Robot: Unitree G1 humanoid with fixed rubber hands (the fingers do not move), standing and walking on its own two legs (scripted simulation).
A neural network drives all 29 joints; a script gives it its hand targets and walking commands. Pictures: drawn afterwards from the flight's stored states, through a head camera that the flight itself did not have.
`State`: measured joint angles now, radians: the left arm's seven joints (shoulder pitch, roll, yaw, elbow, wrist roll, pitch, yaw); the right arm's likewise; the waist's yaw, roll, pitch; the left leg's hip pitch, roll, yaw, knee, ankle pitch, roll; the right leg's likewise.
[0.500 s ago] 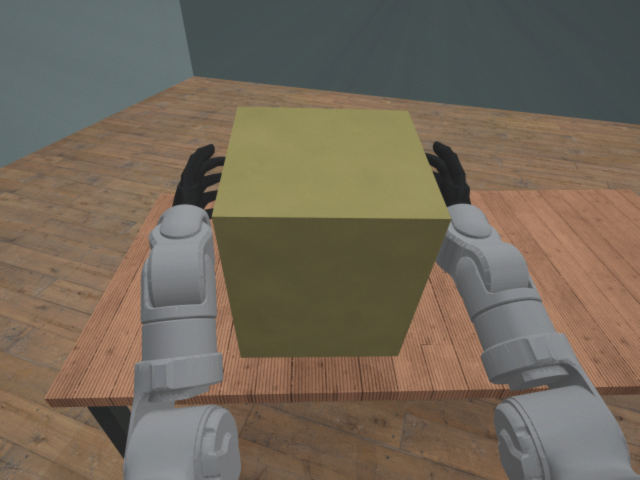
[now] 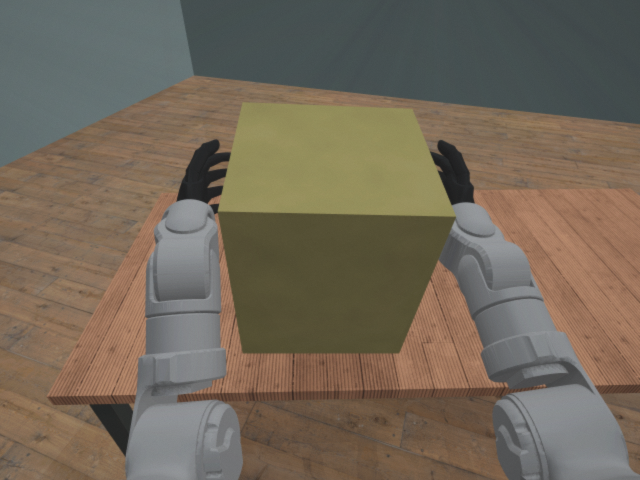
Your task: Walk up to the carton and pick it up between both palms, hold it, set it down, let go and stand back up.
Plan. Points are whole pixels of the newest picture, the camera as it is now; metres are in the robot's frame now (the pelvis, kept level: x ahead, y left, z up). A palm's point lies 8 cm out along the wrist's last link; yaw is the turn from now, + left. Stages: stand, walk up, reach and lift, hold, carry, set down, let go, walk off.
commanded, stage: hold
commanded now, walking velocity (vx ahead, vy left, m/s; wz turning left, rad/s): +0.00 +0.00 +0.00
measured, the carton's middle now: (325, 234) +0.38 +0.00 +0.17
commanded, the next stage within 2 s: none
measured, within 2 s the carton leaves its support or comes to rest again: neither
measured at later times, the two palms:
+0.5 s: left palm (192, 205) +0.36 +0.16 +0.24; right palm (449, 203) +0.36 -0.14 +0.22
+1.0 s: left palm (198, 210) +0.36 +0.15 +0.23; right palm (452, 210) +0.37 -0.15 +0.22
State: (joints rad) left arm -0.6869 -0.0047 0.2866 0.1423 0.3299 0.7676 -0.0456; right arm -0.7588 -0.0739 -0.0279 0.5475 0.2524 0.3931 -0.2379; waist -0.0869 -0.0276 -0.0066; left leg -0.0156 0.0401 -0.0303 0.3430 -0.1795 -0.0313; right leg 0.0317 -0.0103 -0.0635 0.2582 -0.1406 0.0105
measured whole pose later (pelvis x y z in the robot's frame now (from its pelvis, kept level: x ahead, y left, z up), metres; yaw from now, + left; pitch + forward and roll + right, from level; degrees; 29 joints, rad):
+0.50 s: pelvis +0.00 +0.00 +0.00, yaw +0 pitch -7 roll -1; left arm -0.72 0.02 0.31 0.20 0.32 0.76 -0.06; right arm -0.79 -0.06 -0.04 0.59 0.23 0.40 -0.24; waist -0.08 -0.03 -0.03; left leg -0.04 0.04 -0.03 0.33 -0.16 -0.03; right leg 0.00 -0.01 -0.06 0.27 -0.14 0.01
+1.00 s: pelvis +0.00 +0.00 +0.00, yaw +0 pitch -8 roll -1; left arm -0.67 -0.01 0.29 0.11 0.32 0.78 -0.05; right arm -0.74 -0.07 -0.01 0.52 0.26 0.41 -0.25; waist -0.09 -0.03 0.00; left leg -0.01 0.04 -0.03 0.34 -0.18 -0.03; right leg 0.03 -0.01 -0.06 0.26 -0.14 0.01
